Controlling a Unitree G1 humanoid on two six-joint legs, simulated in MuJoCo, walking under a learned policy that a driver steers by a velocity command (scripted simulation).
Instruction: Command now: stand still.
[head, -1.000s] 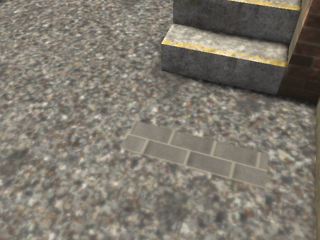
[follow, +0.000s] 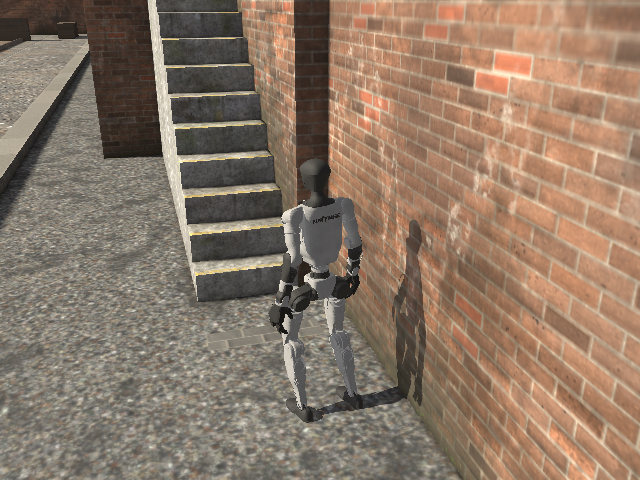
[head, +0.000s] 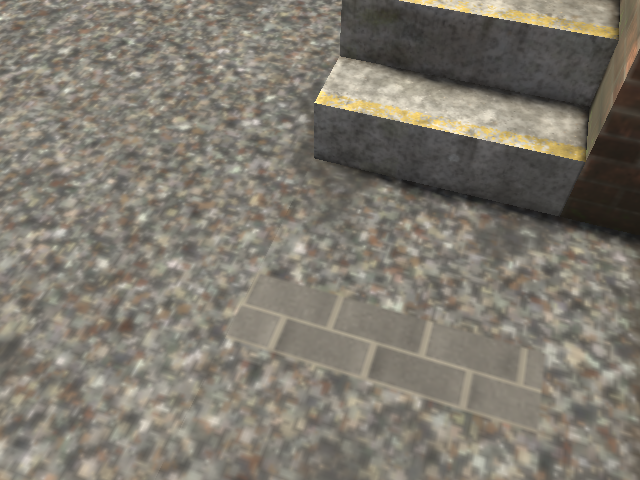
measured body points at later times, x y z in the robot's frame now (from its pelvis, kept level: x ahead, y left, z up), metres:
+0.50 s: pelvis -0.02 +0.02 +0.00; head +0.00 +0.02 +0.45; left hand -0.10 +0.25 -0.15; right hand +0.09 -0.21 -0.14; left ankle -0.02 +0.11 -0.74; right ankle -0.08 -0.16 -0.74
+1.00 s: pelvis -0.02 +0.01 +0.00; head +0.00 +0.01 +0.45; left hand -0.12 +0.22 -0.15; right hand +0.06 -0.22 -0.15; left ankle -0.02 +0.11 -0.74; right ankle -0.08 -0.16 -0.74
